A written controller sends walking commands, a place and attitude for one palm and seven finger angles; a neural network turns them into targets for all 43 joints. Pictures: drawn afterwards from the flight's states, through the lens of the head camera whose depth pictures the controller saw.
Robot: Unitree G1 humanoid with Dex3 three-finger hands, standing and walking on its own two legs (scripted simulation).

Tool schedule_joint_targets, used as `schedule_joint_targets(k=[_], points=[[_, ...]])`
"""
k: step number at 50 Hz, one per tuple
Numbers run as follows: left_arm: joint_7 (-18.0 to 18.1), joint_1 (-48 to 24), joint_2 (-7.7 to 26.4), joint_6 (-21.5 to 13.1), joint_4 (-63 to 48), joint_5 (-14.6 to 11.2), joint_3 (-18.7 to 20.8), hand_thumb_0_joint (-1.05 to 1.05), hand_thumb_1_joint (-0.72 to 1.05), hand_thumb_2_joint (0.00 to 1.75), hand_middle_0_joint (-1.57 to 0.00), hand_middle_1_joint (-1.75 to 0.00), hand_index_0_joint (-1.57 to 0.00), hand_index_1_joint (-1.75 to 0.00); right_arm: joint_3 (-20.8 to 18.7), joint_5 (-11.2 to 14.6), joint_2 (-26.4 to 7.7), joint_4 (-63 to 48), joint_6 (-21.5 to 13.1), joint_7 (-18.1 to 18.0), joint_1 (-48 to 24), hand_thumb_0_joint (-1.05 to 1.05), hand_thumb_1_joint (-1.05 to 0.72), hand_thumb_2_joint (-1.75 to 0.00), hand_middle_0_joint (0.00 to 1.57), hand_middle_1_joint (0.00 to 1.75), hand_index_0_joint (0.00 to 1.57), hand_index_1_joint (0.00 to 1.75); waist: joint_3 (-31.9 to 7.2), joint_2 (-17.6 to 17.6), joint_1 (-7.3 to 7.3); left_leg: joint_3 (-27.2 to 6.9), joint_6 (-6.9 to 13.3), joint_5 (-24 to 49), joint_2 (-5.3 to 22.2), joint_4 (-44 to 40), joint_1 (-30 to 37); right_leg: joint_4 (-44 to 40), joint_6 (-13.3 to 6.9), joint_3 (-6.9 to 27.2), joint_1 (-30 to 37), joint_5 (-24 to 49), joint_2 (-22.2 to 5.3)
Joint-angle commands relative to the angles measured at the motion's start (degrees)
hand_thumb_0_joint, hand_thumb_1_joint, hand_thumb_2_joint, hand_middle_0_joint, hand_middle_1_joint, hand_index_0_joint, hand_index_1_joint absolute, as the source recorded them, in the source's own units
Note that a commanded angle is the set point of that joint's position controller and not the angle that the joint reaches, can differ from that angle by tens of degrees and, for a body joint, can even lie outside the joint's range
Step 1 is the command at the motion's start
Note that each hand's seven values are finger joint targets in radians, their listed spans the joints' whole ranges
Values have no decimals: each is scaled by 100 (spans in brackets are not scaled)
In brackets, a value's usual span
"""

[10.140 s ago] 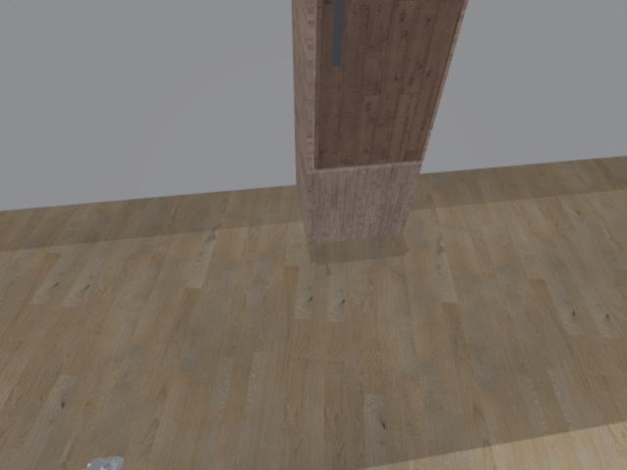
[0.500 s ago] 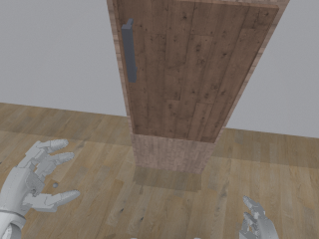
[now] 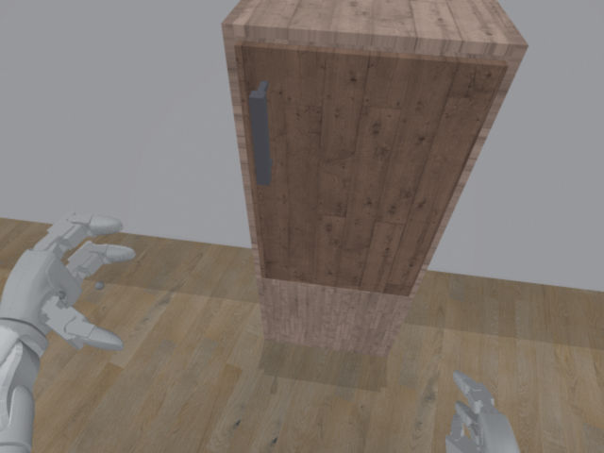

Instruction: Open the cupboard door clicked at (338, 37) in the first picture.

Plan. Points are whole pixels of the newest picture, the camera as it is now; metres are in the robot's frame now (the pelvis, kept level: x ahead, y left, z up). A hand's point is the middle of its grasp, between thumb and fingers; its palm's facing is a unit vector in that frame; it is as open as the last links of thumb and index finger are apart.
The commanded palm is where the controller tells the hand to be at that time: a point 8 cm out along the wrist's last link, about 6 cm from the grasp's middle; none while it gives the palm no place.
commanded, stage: raise the hand with hooked fingers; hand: left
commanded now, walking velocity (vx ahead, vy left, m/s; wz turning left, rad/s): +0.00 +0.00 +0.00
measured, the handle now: (263, 135) +0.56 +0.12 +0.13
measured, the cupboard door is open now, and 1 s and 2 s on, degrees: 0 0 0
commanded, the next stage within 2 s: move the hooked fingers beside the handle in 0.70 s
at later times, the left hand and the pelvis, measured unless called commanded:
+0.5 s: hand (113, 244) +0.30 +0.26 +0.15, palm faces +0.00 -1.00 -0.04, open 14.0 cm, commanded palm +0.27 +0.30 +0.15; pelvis +0.01 -0.01 +0.01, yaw -1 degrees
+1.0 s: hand (129, 238) +0.31 +0.24 +0.15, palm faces +0.00 -1.00 -0.02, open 14.0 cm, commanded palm +0.29 +0.29 +0.15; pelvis +0.00 -0.02 +0.01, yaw +0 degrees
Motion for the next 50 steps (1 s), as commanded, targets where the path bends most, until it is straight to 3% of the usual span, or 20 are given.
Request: schedule_joint_targets(k=[1,4,8,10,12,13,15,19,22,27,33,34,38,40,42,43,44,48,50], points=[[-38,-1754,1516,-242,-1067,-79,593,0,-50,30,-30,-120,-30,-120,-376,56,-819,-868,-295,-107,-444,0,-90,-90,20,30,20,30,-897,390,-88,-339,-71,1692,-68,-958,215,-474,-188,188,725,1002,241],[-53,-2105,1765,-202,-1118,-62,731,0,-50,30,-30,-120,-30,-120,-360,40,-806,-868,-276,-123,-445,0,-90,-90,20,30,20,30,-1059,424,-63,-347,-71,1909,-80,-1040,418,-567,-203,199,922,1206,240],[-108,-2318,1851,-37,-549,-58,781,0,-50,30,-30,-120,-30,-120,-351,59,-835,-786,-209,-143,-387,0,-90,-90,20,30,20,30,-839,254,-58,-321,-73,1895,-87,-1140,404,-715,-203,206,975,1243,252],[-128,-2641,1924,36,-534,-21,763,0,-50,30,-30,-120,-30,-120,-359,85,-826,-805,-189,-148,-403,0,-90,-90,20,30,20,30,-875,403,-79,-312,-69,1949,-100,-1213,515,-754,-201,207,990,1310,231],[-186,-2300,1716,139,-275,-16,637,0,-50,30,-30,-120,-30,-120,-373,86,-836,-833,-164,-127,-370,0,-90,-90,20,30,20,30,-913,341,-52,-282,-62,2133,-106,-1190,529,-741,-205,201,1024,1492,216],[-225,-2207,1708,153,-226,-49,661,0,-50,30,-30,-120,-30,-120,-376,72,-842,-841,-157,-98,-344,0,-90,-90,20,30,20,30,-951,162,-16,-273,-59,2298,-106,-1175,526,-732,-211,207,1169,1686,218],[-269,-2164,1700,170,-314,-31,640,0,-50,30,-30,-120,-30,-120,-396,80,-853,-882,-134,-56,-364,0,-90,-90,20,30,20,30,-1024,153,-14,-228,-50,2362,-109,-1173,528,-705,-188,208,1168,1804,213],[-181,-2359,1904,18,-720,-50,852,0,-50,30,-30,-120,-30,-120,-419,48,-834,-906,-129,-27,-359,0,-90,-90,20,30,20,30,-1196,299,15,-215,-61,2551,-117,-1185,680,-708,-195,232,1263,1972,220],[-96,-2290,1845,-36,-551,-41,893,0,-50,30,-30,-120,-30,-120,-423,54,-819,-882,-122,-57,-338,0,-90,-90,20,30,20,30,-1096,179,-5,-168,-41,2340,-128,-1219,624,-756,-176,240,1200,1843,221],[-67,-2506,1799,-113,-708,32,766,0,-50,30,-30,-120,-30,-120,-419,56,-795,-833,-127,-114,-344,0,-90,-90,20,30,20,30,-1132,427,-58,-129,-29,2362,-133,-1254,767,-803,-173,266,1246,1912,199],[-149,-2481,1749,-48,-418,-14,698,0,-50,30,-30,-120,-30,-120,-394,68,-804,-809,-95,-147,-396,0,-90,-90,20,30,20,30,-896,150,-57,-119,-11,2008,-153,-1279,592,-879,-157,307,1250,1684,198],[-155,-2533,1773,-49,-468,-8,694,0,-50,30,-30,-120,-30,-120,-395,81,-798,-823,-95,-147,-421,0,-90,-90,20,30,20,30,-930,292,-65,-103,-9,1963,-162,-1280,608,-883,-152,322,1234,1653,186],[-122,-2442,1810,-82,-455,-28,767,0,-50,30,-30,-120,-30,-120,-384,63,-797,-835,-101,-144,-422,0,-90,-90,20,30,20,30,-1005,22,-25,-114,-3,2037,-154,-1265,591,-867,-146,318,1339,1737,199],[-139,-2438,1787,-86,-401,-32,772,0,-50,30,-30,-120,-30,-120,-387,73,-790,-846,-102,-145,-434,0,-90,-90,20,30,20,30,-1021,71,-41,-95,2,1978,-164,-1269,550,-856,-133,330,1330,1728,183],[-131,-2981,1574,-102,-308,23,445,0,-50,30,-30,-120,-30,-120,-369,93,-784,-789,-100,-180,-447,0,-90,-90,20,30,20,30,-804,222,-177,-103,-10,1745,-168,-1294,549,-910,-132,332,1065,1464,187],[-96,-3175,1641,-129,-290,21,470,0,-50,30,-30,-120,-30,-120,-376,88,-788,-766,-94,-199,-431,0,-90,-90,20,30,20,30,-818,172,-169,-112,-12,1728,-156,-1283,561,-922,-141,354,1114,1416,187],[-80,-3259,1605,-142,-319,50,399,0,-50,30,-30,-120,-30,-120,-380,95,-785,-777,-107,-209,-438,0,-90,-90,20,30,20,30,-920,340,-174,-114,-7,1703,-169,-1283,622,-916,-144,362,1081,1379,177],[-2,-3390,1793,-157,173,128,500,0,-50,30,-30,-120,-30,-120,-383,79,-825,-663,-70,-237,-326,0,-90,-90,20,30,20,30,-950,-80,-188,-112,5,1647,-149,-1248,468,-916,-127,388,1128,1330,167],[14,-3706,1751,-197,266,181,404,0,-50,30,-30,-120,-30,-120,-362,80,-814,-665,-59,-231,-369,0,-90,-90,20,30,20,30,-966,230,-204,-133,-15,1592,-161,-1279,458,-891,-155,385,1072,1268,143]])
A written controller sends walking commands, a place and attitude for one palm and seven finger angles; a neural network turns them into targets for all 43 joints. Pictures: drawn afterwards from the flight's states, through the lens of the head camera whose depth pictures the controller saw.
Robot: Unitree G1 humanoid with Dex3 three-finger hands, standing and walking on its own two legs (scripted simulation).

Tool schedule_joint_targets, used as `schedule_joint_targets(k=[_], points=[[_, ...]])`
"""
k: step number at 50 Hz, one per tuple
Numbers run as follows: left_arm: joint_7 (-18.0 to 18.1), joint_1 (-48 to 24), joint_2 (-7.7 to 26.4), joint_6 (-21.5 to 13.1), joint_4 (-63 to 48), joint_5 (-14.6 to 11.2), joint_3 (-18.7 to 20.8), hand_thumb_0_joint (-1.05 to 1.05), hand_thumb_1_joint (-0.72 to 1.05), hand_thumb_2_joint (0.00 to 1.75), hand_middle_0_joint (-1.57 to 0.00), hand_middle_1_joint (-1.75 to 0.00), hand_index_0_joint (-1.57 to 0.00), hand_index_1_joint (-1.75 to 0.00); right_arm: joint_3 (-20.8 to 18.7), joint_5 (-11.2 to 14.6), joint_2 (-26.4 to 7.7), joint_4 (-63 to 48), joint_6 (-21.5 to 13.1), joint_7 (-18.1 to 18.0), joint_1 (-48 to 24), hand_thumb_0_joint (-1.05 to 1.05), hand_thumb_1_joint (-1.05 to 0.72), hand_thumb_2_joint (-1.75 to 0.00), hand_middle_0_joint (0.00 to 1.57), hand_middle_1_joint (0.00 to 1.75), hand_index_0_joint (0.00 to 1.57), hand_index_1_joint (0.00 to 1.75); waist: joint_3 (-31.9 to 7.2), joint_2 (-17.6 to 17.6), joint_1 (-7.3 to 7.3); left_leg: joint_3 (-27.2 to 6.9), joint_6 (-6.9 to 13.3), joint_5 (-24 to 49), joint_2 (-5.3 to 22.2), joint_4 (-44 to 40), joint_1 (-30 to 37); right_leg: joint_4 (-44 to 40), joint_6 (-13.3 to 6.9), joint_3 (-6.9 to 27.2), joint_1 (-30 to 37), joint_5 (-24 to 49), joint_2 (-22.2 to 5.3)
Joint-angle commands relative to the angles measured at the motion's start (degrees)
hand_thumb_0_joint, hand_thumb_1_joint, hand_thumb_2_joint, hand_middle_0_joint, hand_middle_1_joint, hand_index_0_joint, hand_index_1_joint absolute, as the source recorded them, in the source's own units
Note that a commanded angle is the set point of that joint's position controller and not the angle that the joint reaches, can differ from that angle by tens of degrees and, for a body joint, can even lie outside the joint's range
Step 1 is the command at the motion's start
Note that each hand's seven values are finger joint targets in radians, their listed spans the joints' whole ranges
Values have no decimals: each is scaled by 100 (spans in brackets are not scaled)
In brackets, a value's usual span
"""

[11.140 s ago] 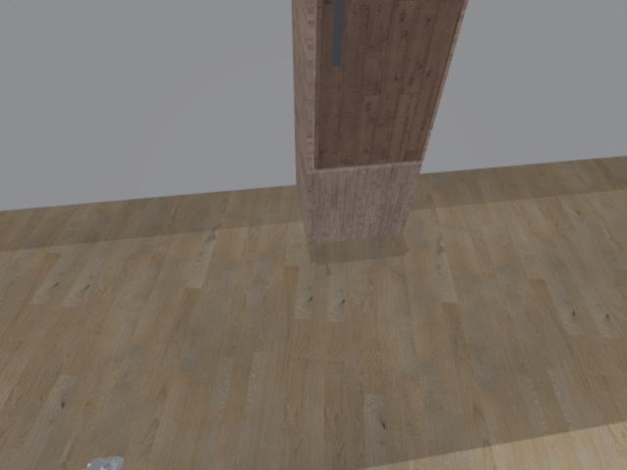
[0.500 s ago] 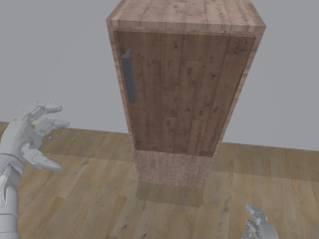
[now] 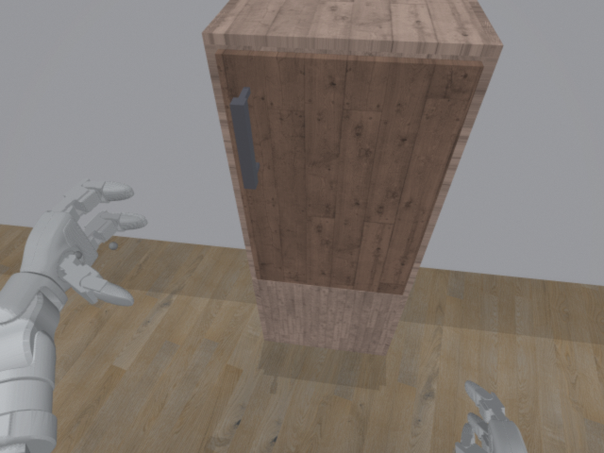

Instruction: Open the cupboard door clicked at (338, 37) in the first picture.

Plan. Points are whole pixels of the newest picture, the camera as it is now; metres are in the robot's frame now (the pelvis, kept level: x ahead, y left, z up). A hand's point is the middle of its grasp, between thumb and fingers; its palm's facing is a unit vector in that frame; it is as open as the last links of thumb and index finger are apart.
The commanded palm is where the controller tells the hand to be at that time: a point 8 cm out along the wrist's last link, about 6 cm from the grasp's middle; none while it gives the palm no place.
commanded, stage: move the hooked fingers beside the handle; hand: left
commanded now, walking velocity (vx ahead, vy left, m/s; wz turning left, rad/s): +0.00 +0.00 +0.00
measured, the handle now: (248, 140) +0.56 +0.15 +0.12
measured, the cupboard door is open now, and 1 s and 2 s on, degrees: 0 0 0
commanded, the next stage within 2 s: none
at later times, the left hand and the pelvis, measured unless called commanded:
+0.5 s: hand (148, 207) +0.39 +0.25 +0.13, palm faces -0.05 -1.00 +0.00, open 14.0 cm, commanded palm +0.38 +0.29 +0.13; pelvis +0.00 +0.01 +0.00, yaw -1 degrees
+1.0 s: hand (183, 178) +0.45 +0.22 +0.13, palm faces -0.07 -1.00 +0.02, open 14.0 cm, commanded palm +0.44 +0.27 +0.12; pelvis +0.01 +0.02 -0.01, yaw -2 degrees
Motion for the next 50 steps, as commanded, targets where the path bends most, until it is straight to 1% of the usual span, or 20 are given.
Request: schedule_joint_targets(k=[1,5,8,12,14,17,23,26,28,29,33,36,37,39,40,41,43,44,48,50], points=[[87,-2193,1714,-411,-880,-40,502,0,-50,30,-30,-120,-30,-120,-317,10,-720,-845,-299,-49,-322,0,-90,-90,20,30,20,30,-1220,168,-156,-125,145,1244,-202,-455,-68,-317,-13,385,696,1082,67],[114,-2563,1786,-465,-546,0,486,0,-50,30,-30,-120,-30,-120,-331,13,-744,-816,-234,-31,-249,0,-90,-90,20,30,20,30,-1315,54,-200,-103,146,1303,-193,-402,-158,-263,-5,406,724,1208,65],[123,-2597,1859,-529,-432,8,527,0,-50,30,-30,-120,-30,-120,-325,-8,-755,-857,-192,7,-205,0,-90,-90,20,30,20,30,-1451,107,-131,-78,141,1373,-205,-369,-226,-208,-23,449,843,1313,55],[99,-2891,1860,-542,6,65,471,0,-50,30,-30,-120,-30,-120,-349,7,-801,-825,-121,29,-94,0,-90,-90,20,30,20,30,-1337,85,-222,-58,147,1228,-198,-350,-379,-188,-16,457,633,1218,56],[84,-3081,1966,-573,189,58,511,0,-50,30,-30,-120,-30,-120,-371,8,-845,-804,-73,35,-19,0,-90,-90,20,30,20,30,-1400,-173,-259,-49,166,1225,-186,-302,-491,-159,5,488,662,1258,54],[65,-3473,1847,-703,195,131,313,0,-50,30,-30,-120,-30,-120,-381,-2,-833,-798,-39,44,79,0,-90,-90,20,30,20,30,-1599,282,-296,-59,143,1326,-203,-258,-360,-84,-31,467,552,1312,67],[188,-4234,1737,-826,725,204,60,0,-50,30,-30,-120,-30,-120,-391,-13,-881,-604,56,23,322,0,-90,-90,20,30,20,30,-1548,58,-459,-147,143,1257,-170,-224,-371,-68,-51,404,254,1122,105],[302,-4600,1622,-875,824,328,-101,0,-50,30,-30,-120,-30,-120,-407,-39,-881,-548,92,52,428,0,-90,-90,20,30,20,30,-1768,283,-518,-197,114,1381,-154,-200,-221,-11,-58,372,113,1172,102],[396,-4399,1959,-925,1087,342,242,0,-50,30,-30,-120,-30,-120,-412,-66,-917,-554,155,82,503,0,-90,-90,20,30,20,30,-1883,53,-370,-194,109,1566,-156,-170,-370,59,-83,373,367,1333,112],[417,-4598,1942,-965,1040,386,202,0,-50,30,-30,-120,-30,-120,-409,-75,-900,-562,170,105,518,0,-90,-90,20,30,20,30,-2023,168,-408,-181,107,1656,-149,-167,-337,88,-68,393,401,1465,101],[476,-4549,1957,-1030,1446,454,258,0,-50,30,-30,-120,-30,-120,-437,-93,-923,-527,291,162,672,0,-90,-90,20,30,20,30,-1992,-30,-394,-143,112,1966,-115,-91,-443,175,-69,383,430,1774,118],[472,-4611,2023,-1088,1573,500,313,0,-50,30,-30,-120,-30,-120,-463,-98,-928,-527,367,199,758,0,-90,-90,20,30,20,30,-2044,20,-413,-120,109,2067,-100,-57,-488,212,-54,410,397,1900,118],[457,-4765,1902,-1122,1488,507,189,0,-50,30,-30,-120,-30,-120,-463,-99,-909,-533,387,210,750,0,-90,-90,20,30,20,30,-2074,221,-460,-84,110,2100,-107,-31,-423,205,-50,432,342,1946,115],[447,-4908,2044,-1171,1490,502,284,0,-50,30,-30,-120,-30,-120,-484,-101,-925,-514,442,217,833,0,-90,-90,20,30,20,30,-2181,92,-483,-103,112,2255,-77,10,-420,248,-46,421,371,2058,134],[437,-4934,1900,-1186,1458,521,156,0,-50,30,-30,-120,-30,-120,-487,-100,-909,-527,460,226,839,0,-90,-90,20,30,20,30,-2236,269,-476,-118,100,2306,-83,17,-347,254,-53,430,303,2017,137],[439,-5083,1703,-1200,1401,520,-7,0,-50,30,-30,-120,-30,-120,-496,-97,-881,-499,465,233,850,0,-90,-90,20,30,20,30,-2180,413,-563,-129,80,2398,-63,37,-204,230,-51,397,130,1977,145],[469,-5142,1515,-1219,1379,482,-134,0,-50,30,-30,-120,-30,-120,-521,-105,-894,-467,484,243,926,0,-90,-90,20,30,20,30,-2277,238,-595,-193,69,2677,-21,80,-33,241,-53,365,56,1969,176],[488,-5274,1486,-1205,1348,475,-161,0,-50,30,-30,-120,-30,-120,-532,-105,-900,-426,495,250,946,0,-90,-90,20,30,20,30,-2285,304,-632,-196,64,2628,-12,88,11,215,-33,374,-56,1926,176],[665,-5458,1648,-1141,1871,590,-39,0,-50,30,-30,-120,-30,-120,-528,-133,-944,-293,602,256,1070,0,-90,-90,20,30,20,30,-2092,-4,-671,-180,94,2375,-39,89,-349,257,-41,345,-16,1894,162],[754,-5634,1671,-1201,1983,689,-34,0,-50,30,-30,-120,-30,-120,-525,-156,-917,-269,632,287,1102,0,-90,-90,20,30,20,30,-2155,197,-663,-198,81,2360,-54,103,-350,281,-46,365,-63,1865,156]])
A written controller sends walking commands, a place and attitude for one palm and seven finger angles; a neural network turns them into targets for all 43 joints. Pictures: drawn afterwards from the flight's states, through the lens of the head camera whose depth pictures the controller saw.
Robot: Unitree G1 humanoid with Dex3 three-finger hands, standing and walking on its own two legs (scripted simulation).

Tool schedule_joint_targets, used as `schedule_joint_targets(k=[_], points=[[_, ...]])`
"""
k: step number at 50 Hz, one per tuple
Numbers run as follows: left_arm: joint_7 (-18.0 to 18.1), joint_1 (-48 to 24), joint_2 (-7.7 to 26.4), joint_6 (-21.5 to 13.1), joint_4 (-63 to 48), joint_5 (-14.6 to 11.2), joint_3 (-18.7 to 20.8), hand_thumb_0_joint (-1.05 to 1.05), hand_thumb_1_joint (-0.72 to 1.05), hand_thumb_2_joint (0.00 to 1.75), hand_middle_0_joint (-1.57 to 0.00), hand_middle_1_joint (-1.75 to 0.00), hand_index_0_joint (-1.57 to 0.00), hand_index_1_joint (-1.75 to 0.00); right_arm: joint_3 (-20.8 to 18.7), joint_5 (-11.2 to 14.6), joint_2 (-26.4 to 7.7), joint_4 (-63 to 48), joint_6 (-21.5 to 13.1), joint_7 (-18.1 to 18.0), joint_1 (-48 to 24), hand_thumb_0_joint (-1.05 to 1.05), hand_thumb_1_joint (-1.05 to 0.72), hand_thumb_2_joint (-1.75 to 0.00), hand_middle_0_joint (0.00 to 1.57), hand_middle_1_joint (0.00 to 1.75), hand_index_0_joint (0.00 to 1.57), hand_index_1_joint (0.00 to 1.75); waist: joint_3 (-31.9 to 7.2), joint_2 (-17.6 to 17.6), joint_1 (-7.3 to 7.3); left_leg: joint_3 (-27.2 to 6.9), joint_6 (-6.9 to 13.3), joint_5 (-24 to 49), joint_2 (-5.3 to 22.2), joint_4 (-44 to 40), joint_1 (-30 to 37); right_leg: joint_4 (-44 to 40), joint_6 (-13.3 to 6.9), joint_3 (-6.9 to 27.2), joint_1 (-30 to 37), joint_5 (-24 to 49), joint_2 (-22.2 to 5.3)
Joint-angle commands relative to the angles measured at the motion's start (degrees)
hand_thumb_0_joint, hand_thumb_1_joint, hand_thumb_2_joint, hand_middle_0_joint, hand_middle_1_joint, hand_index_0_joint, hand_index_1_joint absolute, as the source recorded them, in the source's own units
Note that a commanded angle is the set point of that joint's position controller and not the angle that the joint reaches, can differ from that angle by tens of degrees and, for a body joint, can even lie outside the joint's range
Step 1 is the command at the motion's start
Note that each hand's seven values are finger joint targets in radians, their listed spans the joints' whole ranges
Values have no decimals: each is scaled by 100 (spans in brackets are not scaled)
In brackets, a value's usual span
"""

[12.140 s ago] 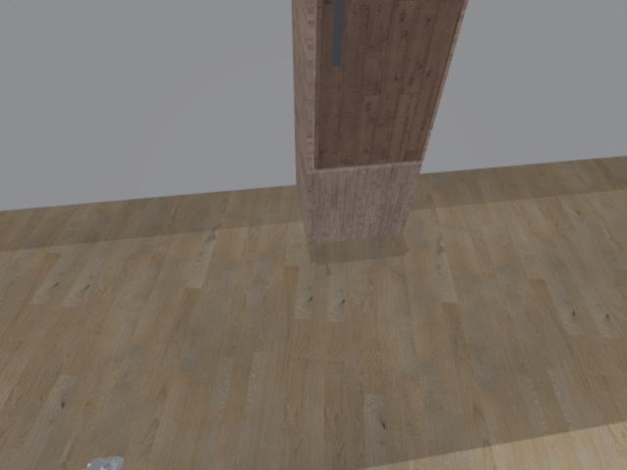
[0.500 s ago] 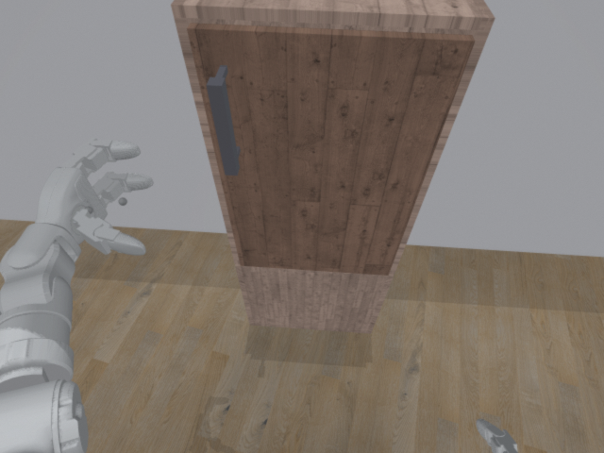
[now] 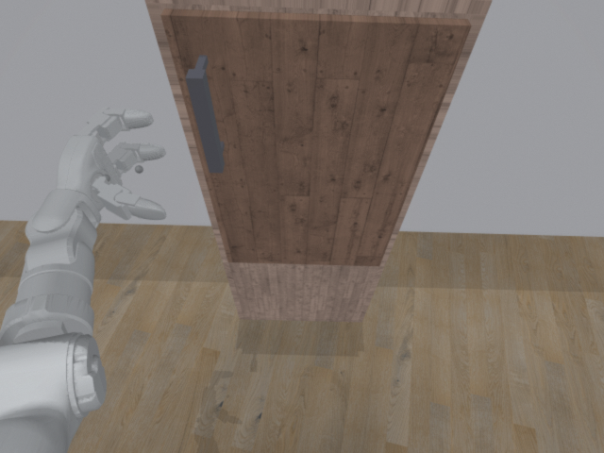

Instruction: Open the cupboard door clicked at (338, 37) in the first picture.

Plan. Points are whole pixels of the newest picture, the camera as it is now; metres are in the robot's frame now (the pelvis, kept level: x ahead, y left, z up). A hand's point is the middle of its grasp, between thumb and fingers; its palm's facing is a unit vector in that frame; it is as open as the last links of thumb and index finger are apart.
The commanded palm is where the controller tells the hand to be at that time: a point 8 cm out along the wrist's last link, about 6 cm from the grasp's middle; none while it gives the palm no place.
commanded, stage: move the hooked fingers beside the handle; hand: left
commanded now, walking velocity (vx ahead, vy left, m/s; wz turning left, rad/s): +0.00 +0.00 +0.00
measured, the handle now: (210, 118) +0.55 +0.14 +0.13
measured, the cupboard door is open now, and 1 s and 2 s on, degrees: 0 0 0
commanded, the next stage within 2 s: slide the fingers in behind the handle in 1.20 s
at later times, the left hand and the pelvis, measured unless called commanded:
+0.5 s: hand (168, 136) +0.51 +0.19 +0.13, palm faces -0.04 -1.00 +0.02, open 14.0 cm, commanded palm +0.48 +0.25 +0.13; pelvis -0.01 +0.00 -0.01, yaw -1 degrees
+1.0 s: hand (162, 144) +0.50 +0.20 +0.12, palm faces -0.03 -1.00 +0.03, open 14.0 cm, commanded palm +0.48 +0.25 +0.12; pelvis +0.01 +0.00 -0.01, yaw -1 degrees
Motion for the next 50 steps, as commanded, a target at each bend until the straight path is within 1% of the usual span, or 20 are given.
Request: schedule_joint_targets(k=[1,4,7,9,11,13,18,20,23,24,27,29,30,33,35,37,41,45,48,50], points=[[198,-2925,1475,-463,-1056,71,216,0,-50,30,-30,-120,-30,-120,-363,-21,-878,-527,-147,-17,398,0,-90,-90,20,30,20,30,-1991,476,-158,-382,-72,2568,-19,-315,757,-18,-185,167,923,1886,195],[258,-3101,1775,-612,-715,114,446,0,-50,30,-30,-120,-30,-120,-367,-38,-907,-488,-79,-12,474,0,-90,-90,20,30,20,30,-2093,181,-178,-348,-28,2443,-21,-253,559,30,-167,206,1080,1979,208],[241,-3455,1823,-675,-209,217,347,0,-50,30,-30,-120,-30,-120,-336,-27,-928,-447,-24,-29,507,0,-90,-90,20,30,20,30,-1798,198,-330,-295,8,1885,-56,-247,201,8,-151,254,929,1738,196],[243,-3736,2121,-786,-216,282,490,0,-50,30,-30,-120,-30,-120,-341,-47,-960,-445,6,-41,585,0,-90,-90,20,30,20,30,-2054,236,-336,-333,10,1967,-58,-213,195,72,-151,277,1030,1810,196],[200,-3829,1774,-829,-81,286,225,0,-50,30,-30,-120,-30,-120,-326,-52,-921,-437,14,-23,614,0,-90,-90,20,30,20,30,-2095,484,-402,-345,-11,2028,-58,-153,328,78,-160,266,823,1776,207],[197,-3931,1894,-839,218,259,316,0,-50,30,-30,-120,-30,-120,-339,-64,-977,-371,55,-42,738,0,-90,-90,20,30,20,30,-2055,222,-481,-389,9,2044,-37,-102,243,108,-155,236,762,1751,233],[213,-4300,2000,-791,465,345,306,0,-50,30,-30,-120,-30,-120,-339,-98,-1008,-323,129,-38,931,0,-90,-90,20,30,20,30,-2184,368,-607,-372,29,2009,-48,8,91,152,-131,263,640,1780,238],[261,-4472,2262,-805,526,419,440,0,-50,30,-30,-120,-30,-120,-346,-117,-1031,-289,168,-25,1034,0,-90,-90,20,30,20,30,-2303,331,-629,-401,24,1985,-32,33,20,157,-111,279,656,1773,244],[249,-4056,2224,-876,396,389,522,0,-50,30,-30,-120,-30,-120,-369,-149,-1012,-416,219,21,1109,0,-90,-90,20,30,20,30,-2702,412,-467,-370,9,2374,-35,84,119,256,-145,265,901,2080,267],[243,-3927,2372,-868,450,411,666,0,-50,30,-30,-120,-30,-120,-372,-145,-1021,-420,246,43,1107,0,-90,-90,20,30,20,30,-2677,504,-417,-331,3,2407,-14,109,122,245,-135,290,844,2125,272],[204,-3656,2620,-777,584,440,802,0,-50,30,-30,-120,-30,-120,-376,-123,-1064,-507,358,54,1118,0,-90,-90,20,30,20,30,-2420,150,-398,-251,47,2043,-27,51,-329,213,-109,307,1058,2098,269],[201,-3872,2680,-844,172,452,806,0,-50,30,-30,-120,-30,-120,-379,-124,-1035,-584,396,50,1088,0,-90,-90,20,30,20,30,-2583,589,-371,-244,41,2147,-36,52,-164,235,-125,328,1057,2145,269],[204,-3742,2696,-871,75,454,847,0,-50,30,-30,-120,-30,-120,-402,-124,-1022,-588,413,55,1097,0,-90,-90,20,30,20,30,-2648,608,-339,-257,35,2280,-22,77,-19,241,-132,306,1012,2173,277],[170,-3647,2481,-942,-268,296,775,0,-50,30,-30,-120,-30,-120,-425,-116,-996,-623,439,71,1093,0,-90,-90,20,30,20,30,-2808,595,-347,-264,34,2585,12,108,225,247,-147,286,1047,2324,314],[142,-3780,2291,-890,-266,277,634,0,-50,30,-30,-120,-30,-120,-432,-105,-980,-546,454,77,1064,0,-90,-90,20,30,20,30,-2624,728,-427,-283,23,2499,21,84,291,195,-128,268,850,2206,316],[126,-3521,2207,-774,-3,250,619,0,-50,30,-30,-120,-30,-120,-433,-99,-995,-515,464,73,1068,0,-90,-90,20,30,20,30,-2419,491,-434,-280,44,2425,33,64,218,153,-126,245,787,2145,320],[166,-3758,1948,-715,60,300,351,0,-50,30,-30,-120,-30,-120,-403,-98,-971,-466,456,60,1023,0,-90,-90,20,30,20,30,-2151,546,-545,-331,23,2329,38,60,228,145,-129,204,522,1950,305],[264,-4056,1681,-827,-182,256,229,0,-50,30,-30,-120,-30,-120,-428,-126,-940,-408,401,79,1012,0,-90,-90,20,30,20,30,-2465,724,-575,-435,-35,2790,75,171,697,205,-134,185,322,1968,312],[318,-3971,1797,-798,148,249,335,0,-50,30,-30,-120,-30,-120,-395,-131,-964,-395,411,74,1011,0,-90,-90,20,30,20,30,-2284,353,-577,-426,-6,2739,52,173,372,254,-142,173,499,2093,305],[350,-3835,1764,-811,12,341,319,0,-50,30,-30,-120,-30,-120,-395,-136,-931,-471,410,110,943,0,-90,-90,20,30,20,30,-2529,687,-453,-410,-37,2933,41,209,495,317,-140,202,495,2160,285]])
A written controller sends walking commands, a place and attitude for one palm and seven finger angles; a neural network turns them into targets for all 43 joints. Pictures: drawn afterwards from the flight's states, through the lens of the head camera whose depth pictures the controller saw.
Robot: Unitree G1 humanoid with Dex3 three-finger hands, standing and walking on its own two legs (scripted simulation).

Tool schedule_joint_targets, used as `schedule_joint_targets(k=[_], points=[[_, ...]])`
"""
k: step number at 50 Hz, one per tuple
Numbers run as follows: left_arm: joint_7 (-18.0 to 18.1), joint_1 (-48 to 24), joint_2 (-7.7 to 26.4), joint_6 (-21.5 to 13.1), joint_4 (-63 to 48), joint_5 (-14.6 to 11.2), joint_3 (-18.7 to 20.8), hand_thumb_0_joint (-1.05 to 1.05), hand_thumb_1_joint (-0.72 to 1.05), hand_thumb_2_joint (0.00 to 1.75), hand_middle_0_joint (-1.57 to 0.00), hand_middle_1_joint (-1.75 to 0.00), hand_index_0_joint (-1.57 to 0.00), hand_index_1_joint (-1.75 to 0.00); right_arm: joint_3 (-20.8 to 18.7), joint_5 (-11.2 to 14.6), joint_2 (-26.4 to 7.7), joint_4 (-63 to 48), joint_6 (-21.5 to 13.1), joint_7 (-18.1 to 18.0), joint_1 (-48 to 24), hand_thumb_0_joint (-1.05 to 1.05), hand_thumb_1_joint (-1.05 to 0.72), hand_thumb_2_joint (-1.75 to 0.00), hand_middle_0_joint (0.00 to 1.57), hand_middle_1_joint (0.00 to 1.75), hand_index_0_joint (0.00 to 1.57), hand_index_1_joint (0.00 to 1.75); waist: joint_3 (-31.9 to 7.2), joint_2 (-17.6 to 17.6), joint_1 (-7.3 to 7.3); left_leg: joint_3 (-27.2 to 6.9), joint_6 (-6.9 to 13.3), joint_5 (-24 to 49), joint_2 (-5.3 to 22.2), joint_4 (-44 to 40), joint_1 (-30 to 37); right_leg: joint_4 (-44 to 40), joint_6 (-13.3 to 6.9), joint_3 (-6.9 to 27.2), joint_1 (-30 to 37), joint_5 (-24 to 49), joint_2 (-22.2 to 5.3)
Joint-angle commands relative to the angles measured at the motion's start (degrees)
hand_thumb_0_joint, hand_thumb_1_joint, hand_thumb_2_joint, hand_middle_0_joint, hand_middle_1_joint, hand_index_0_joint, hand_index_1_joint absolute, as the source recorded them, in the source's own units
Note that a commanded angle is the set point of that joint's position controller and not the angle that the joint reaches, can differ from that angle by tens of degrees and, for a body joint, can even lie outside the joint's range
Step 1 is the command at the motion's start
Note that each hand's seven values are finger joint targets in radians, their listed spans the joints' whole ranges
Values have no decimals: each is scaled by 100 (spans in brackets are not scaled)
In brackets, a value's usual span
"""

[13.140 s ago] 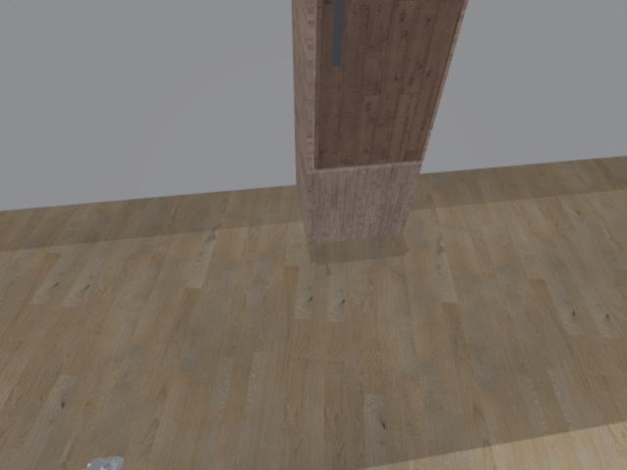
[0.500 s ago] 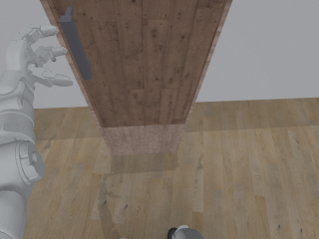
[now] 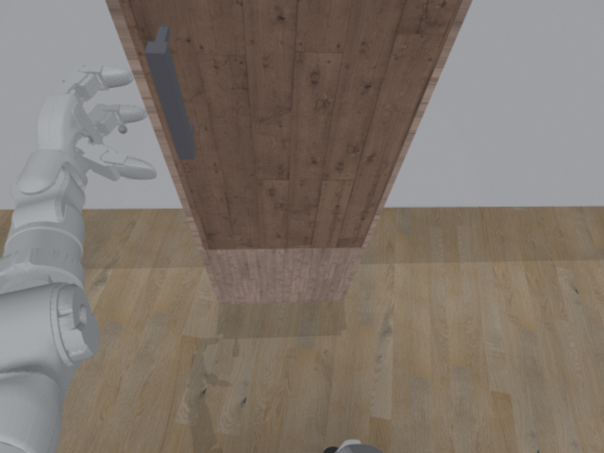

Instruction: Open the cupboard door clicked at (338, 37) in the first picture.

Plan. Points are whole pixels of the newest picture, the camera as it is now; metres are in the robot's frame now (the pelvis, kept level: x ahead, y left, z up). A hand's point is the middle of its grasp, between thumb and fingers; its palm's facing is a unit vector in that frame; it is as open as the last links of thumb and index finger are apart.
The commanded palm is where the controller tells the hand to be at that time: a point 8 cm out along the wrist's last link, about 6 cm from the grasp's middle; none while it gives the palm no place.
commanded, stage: move the hooked fingers beside the handle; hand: left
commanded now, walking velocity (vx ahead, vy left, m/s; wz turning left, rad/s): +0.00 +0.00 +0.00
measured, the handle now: (176, 98) +0.54 +0.15 +0.14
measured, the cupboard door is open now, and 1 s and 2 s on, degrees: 0 0 1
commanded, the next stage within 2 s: slide the fingers in behind the handle in 0.20 s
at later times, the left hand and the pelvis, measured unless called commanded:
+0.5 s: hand (132, 129) +0.49 +0.20 +0.13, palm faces -0.03 -1.00 +0.03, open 14.0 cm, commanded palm +0.47 +0.24 +0.13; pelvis +0.00 +0.00 +0.00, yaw +0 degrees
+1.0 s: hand (166, 132) +0.48 +0.15 +0.13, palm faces -0.03 -1.00 +0.02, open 14.0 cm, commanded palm +0.46 +0.20 +0.13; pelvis -0.01 -0.01 +0.00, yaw +0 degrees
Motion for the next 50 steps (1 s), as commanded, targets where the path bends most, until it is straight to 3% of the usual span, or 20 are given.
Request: schedule_joint_targets(k=[1,2,5,9,12,15,18,20,22,24,26,29,31,33,36,40,43,47,49,50], points=[[102,-2572,1433,-376,-1209,18,171,0,-50,30,-30,-120,-30,-120,-374,4,-960,-351,-102,-32,877,0,-90,-90,20,30,20,30,-2287,512,-92,-387,-42,3165,-44,-275,1213,22,-139,199,1152,2259,200],[124,-2692,1378,-380,-1236,18,106,0,-50,30,-30,-120,-30,-120,-373,2,-955,-352,-92,-25,868,0,-90,-90,20,30,20,30,-2217,527,-146,-380,-46,3117,-44,-292,1190,11,-127,203,1132,2239,200],[134,-2426,1669,-479,-1492,-19,438,0,-50,30,-30,-120,-30,-120,-394,-6,-961,-460,-75,-7,850,0,-90,-90,20,30,20,30,-2700,526,52,-385,-68,3527,-39,-238,1322,101,-149,229,1452,2540,206],[68,-2552,1442,-398,-1266,-25,179,0,-50,30,-30,-120,-30,-120,-365,29,-965,-444,-33,-38,789,0,-90,-90,20,30,20,30,-2131,404,-105,-330,-16,2982,-50,-310,1016,12,-125,214,1271,2301,207],[70,-2629,1610,-417,-1349,-20,288,0,-50,30,-30,-120,-30,-120,-370,24,-974,-450,-47,-66,802,0,-90,-90,20,30,20,30,-2316,434,-83,-343,-10,2735,-74,-339,1033,7,-147,226,1367,2188,204],[42,-2857,1523,-505,-1464,-54,210,0,-50,30,-30,-120,-30,-120,-367,9,-954,-369,-81,-82,822,0,-90,-90,20,30,20,30,-2455,687,-129,-400,-43,2917,-64,-285,1255,7,-149,227,1240,2170,212],[13,-2919,1036,-488,-1418,-131,-124,0,-50,30,-30,-120,-30,-120,-376,13,-934,-307,-118,-78,859,0,-90,-90,20,30,20,30,-2293,710,-236,-439,-46,2994,-48,-291,1363,-30,-155,171,1040,2044,220],[53,-2654,1237,-434,-1290,-148,127,0,-50,30,-30,-120,-30,-120,-396,-10,-972,-270,-131,-58,895,0,-90,-90,20,30,20,30,-2442,531,-121,-447,-57,2970,-32,-296,1358,-30,-149,172,1097,2034,230],[86,-2593,1031,-366,-1241,-122,-30,0,-50,30,-30,-120,-30,-120,-385,-6,-948,-292,-135,-34,871,0,-90,-90,20,30,20,30,-2275,555,-139,-406,-53,2847,-53,-335,1209,-36,-147,157,1078,2003,218],[180,-2588,1314,-362,-1206,-73,193,0,-50,30,-30,-120,-30,-120,-382,-22,-971,-298,-122,-27,908,0,-90,-90,20,30,20,30,-2217,365,-87,-376,-20,2707,-75,-347,975,-22,-154,178,1271,2078,214],[249,-2503,1301,-359,-1245,-24,182,0,-50,30,-30,-120,-30,-120,-391,-20,-952,-354,-115,-15,884,0,-90,-90,20,30,20,30,-2210,295,-76,-329,0,2617,-87,-362,886,-19,-148,193,1355,2126,211],[345,-2621,1456,-515,-1670,21,307,0,-50,30,-30,-120,-30,-120,-403,-29,-938,-417,-121,-1,876,0,-90,-90,20,30,20,30,-2530,509,10,-338,-23,2829,-88,-364,1056,38,-165,213,1503,2253,209],[370,-2517,1316,-541,-1697,1,254,0,-50,30,-30,-120,-30,-120,-411,-27,-910,-414,-133,17,838,0,-90,-90,20,30,20,30,-2490,582,12,-308,-37,2842,-79,-343,1134,20,-158,218,1435,2236,215],[392,-2557,1066,-523,-1567,-39,74,0,-50,30,-30,-120,-30,-120,-397,-10,-898,-415,-137,12,834,0,-90,-90,20,30,20,30,-2261,350,-69,-327,-5,2660,-97,-383,1005,-11,-159,189,1429,2132,225],[443,-2556,1173,-460,-1447,15,147,0,-50,30,-30,-120,-30,-120,-399,-1,-920,-395,-150,-3,802,0,-90,-90,20,30,20,30,-2170,324,-54,-278,8,2318,-113,-434,873,-52,-153,227,1425,2005,214],[507,-2770,805,-552,-1683,24,-127,0,-50,30,-30,-120,-30,-120,-409,-12,-862,-355,-206,5,788,0,-90,-90,20,30,20,30,-2366,536,-104,-335,-29,2548,-103,-397,1192,-20,-157,202,1293,2013,213],[563,-2817,496,-521,-1504,-61,-285,0,-50,30,-30,-120,-30,-120,-412,-10,-868,-277,-258,17,809,0,-90,-90,20,30,20,30,-2177,430,-177,-359,-33,2550,-93,-380,1232,-53,-154,178,1120,1907,224],[712,-2776,542,-416,-1185,28,-223,0,-50,30,-30,-120,-30,-120,-401,-19,-884,-246,-273,42,796,0,-90,-90,20,30,20,30,-1954,19,-173,-323,-11,2114,-127,-436,833,-58,-136,190,1193,1798,208],[810,-2870,721,-486,-1295,117,-101,0,-50,30,-30,-120,-30,-120,-395,-35,-872,-275,-283,40,798,0,-90,-90,20,30,20,30,-2139,226,-112,-303,-8,2200,-154,-420,831,2,-149,232,1310,1908,186],[838,-2976,553,-520,-1400,138,-242,0,-50,30,-30,-120,-30,-120,-390,-40,-839,-287,-303,62,768,0,-90,-90,20,30,20,30,-2163,403,-131,-302,-24,2185,-157,-416,912,-3,-148,230,1226,1861,182]])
